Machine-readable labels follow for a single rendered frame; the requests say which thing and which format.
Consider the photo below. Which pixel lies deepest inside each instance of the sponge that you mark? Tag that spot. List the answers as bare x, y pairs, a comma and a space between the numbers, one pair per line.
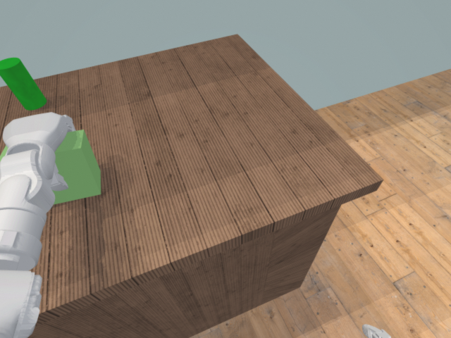
78, 166

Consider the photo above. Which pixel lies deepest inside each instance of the table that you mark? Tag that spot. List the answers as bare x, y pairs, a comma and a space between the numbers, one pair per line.
219, 184

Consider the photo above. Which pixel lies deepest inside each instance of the robot left upper arm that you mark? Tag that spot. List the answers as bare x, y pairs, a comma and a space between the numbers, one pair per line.
19, 303

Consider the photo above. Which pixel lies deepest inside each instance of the robot right hand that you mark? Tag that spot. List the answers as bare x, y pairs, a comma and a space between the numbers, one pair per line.
373, 332

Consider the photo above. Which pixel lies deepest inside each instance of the robot left hand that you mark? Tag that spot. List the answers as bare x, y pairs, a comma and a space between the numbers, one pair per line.
49, 128

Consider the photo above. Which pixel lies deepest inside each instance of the left robot forearm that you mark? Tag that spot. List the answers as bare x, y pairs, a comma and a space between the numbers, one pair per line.
26, 174

